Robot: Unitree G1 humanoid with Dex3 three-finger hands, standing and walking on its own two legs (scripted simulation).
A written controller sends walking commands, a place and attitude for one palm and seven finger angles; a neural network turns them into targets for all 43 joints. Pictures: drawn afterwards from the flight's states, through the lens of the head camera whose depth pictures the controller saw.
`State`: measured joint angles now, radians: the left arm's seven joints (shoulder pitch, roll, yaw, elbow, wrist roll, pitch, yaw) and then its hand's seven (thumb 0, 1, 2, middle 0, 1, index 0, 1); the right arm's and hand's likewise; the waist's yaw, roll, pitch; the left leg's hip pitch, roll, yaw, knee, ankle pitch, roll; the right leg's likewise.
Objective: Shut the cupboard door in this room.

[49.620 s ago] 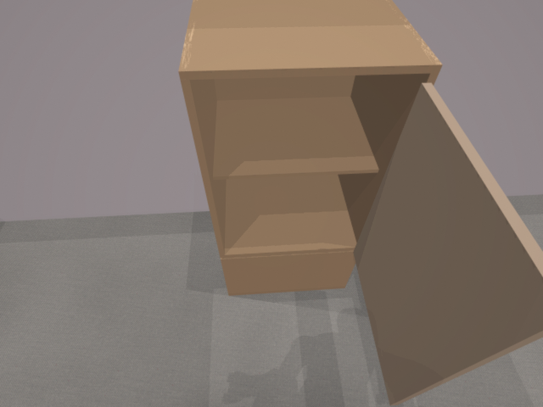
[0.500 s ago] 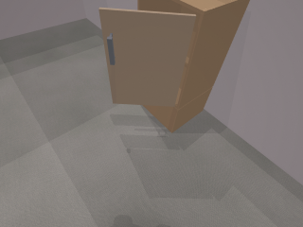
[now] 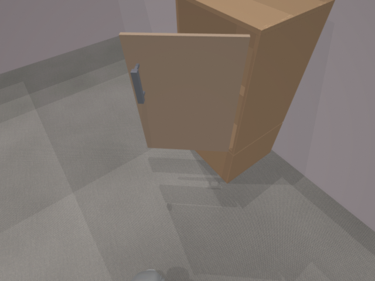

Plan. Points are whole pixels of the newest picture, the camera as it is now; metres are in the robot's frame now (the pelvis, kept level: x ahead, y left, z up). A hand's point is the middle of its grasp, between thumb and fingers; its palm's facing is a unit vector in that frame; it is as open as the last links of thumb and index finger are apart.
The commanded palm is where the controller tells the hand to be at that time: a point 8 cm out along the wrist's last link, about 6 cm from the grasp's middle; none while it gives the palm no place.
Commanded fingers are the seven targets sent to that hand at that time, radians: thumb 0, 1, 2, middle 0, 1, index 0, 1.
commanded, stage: take the last steps up to it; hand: left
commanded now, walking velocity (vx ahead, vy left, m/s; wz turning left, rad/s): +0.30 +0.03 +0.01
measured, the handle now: (139, 83) +0.75 +0.23 -0.03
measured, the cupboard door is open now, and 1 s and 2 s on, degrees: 49 49 49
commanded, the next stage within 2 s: come to a stop and stand still in 0.46 s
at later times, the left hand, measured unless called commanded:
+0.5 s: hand (126, 219) +0.30 +0.21 -0.17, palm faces +0.00 -0.98 -0.21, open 7.4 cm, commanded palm none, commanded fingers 0.00 0.90 0.90 -0.20 -0.30 -0.20 -0.30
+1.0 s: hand (120, 209) +0.34 +0.24 -0.20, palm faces +0.07 -0.97 -0.22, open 7.3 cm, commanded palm none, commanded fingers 0.00 0.90 0.90 -0.20 -0.30 -0.20 -0.30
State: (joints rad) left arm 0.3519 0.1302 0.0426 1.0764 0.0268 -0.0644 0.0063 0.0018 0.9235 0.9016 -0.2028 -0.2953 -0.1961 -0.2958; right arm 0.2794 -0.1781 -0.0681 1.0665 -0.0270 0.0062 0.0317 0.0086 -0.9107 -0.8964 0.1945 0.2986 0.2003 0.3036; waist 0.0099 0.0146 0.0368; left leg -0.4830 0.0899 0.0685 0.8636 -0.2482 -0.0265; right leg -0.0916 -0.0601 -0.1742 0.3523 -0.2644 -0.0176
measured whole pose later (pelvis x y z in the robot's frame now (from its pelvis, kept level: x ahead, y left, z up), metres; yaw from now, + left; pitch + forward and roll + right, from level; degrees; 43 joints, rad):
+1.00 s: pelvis +0.29 +0.04 -0.02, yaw +0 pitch +0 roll -1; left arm 0.18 0.22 0.07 0.98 0.02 0.04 0.03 0.00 0.91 0.90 -0.20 -0.30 -0.20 -0.30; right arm 0.14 -0.17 -0.06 0.98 -0.01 0.02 0.00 0.00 -0.91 -0.90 0.20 0.30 0.20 0.30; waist 0.02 -0.03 0.10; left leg -0.31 0.02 0.07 0.60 -0.28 0.02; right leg -0.35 -0.10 -0.14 0.64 -0.33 0.02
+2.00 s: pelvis +0.28 -0.04 -0.01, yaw -1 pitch -1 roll +0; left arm 0.27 0.15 0.02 1.10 0.01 0.00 0.03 0.00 0.93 0.90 -0.20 -0.30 -0.20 -0.30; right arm 0.27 -0.14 -0.02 1.13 -0.02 0.01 -0.03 0.01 -0.92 -0.90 0.20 0.30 0.20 0.30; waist 0.00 0.01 0.04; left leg -0.19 0.08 0.01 0.44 -0.23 -0.08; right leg -0.12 0.01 -0.09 0.45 -0.32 -0.04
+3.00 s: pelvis +0.27 +0.03 -0.02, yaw -2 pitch -2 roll +0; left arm 0.26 0.19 0.00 1.02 0.02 0.00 0.05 0.00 0.91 0.90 -0.20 -0.30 -0.20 -0.30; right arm 0.24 -0.17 -0.01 1.03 -0.01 0.00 -0.01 0.01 -0.92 -0.90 0.20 0.30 0.20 0.30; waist 0.00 -0.02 0.04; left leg -0.23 0.02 0.06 0.57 -0.30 0.02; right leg -0.14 -0.07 -0.04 0.52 -0.34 0.05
